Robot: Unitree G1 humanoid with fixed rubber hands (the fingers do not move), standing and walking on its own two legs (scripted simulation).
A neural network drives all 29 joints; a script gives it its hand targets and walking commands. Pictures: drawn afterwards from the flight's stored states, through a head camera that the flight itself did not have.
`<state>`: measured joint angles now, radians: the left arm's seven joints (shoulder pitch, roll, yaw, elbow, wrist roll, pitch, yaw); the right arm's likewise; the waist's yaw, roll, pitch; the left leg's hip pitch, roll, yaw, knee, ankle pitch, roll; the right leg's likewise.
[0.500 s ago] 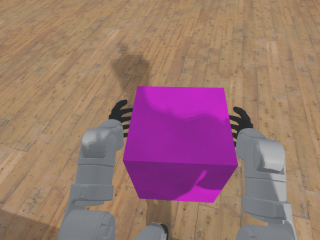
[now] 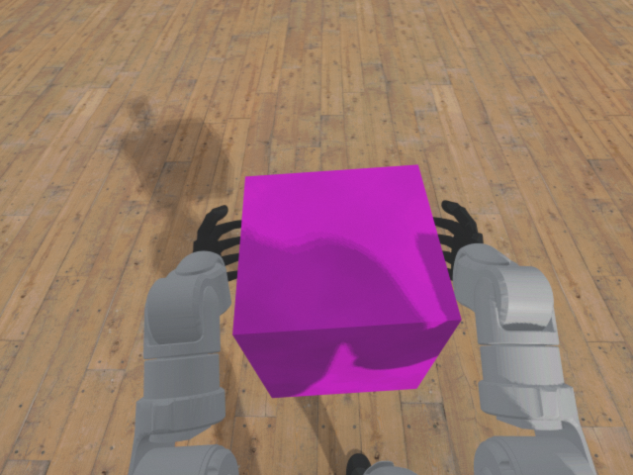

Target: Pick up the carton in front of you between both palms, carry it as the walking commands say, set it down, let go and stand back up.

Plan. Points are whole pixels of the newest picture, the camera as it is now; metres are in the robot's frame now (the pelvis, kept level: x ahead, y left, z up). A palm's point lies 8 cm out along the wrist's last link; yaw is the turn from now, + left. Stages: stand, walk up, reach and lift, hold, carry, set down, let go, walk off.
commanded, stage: carry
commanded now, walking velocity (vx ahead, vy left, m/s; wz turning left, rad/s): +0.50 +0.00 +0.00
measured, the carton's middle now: (338, 291) +0.36 -0.03 +0.02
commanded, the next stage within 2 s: none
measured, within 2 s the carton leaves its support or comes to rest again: neither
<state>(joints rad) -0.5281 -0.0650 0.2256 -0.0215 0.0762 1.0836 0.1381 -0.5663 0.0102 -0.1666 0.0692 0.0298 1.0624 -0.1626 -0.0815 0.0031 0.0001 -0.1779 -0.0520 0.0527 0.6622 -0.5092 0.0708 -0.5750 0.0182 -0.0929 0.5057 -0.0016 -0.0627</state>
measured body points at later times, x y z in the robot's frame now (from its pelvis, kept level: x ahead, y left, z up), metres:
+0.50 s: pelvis +0.31 +0.04 +0.01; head +0.28 +0.04 +0.46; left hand +0.61 +0.19 +0.10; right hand +0.60 -0.11 +0.10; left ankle +0.39 +0.13 -0.72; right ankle +0.15 -0.08 -0.69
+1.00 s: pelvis +0.60 +0.00 +0.02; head +0.57 -0.01 +0.46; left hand +0.87 +0.16 +0.10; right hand +0.88 -0.14 +0.09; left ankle +0.44 +0.12 -0.64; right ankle +0.67 -0.08 -0.71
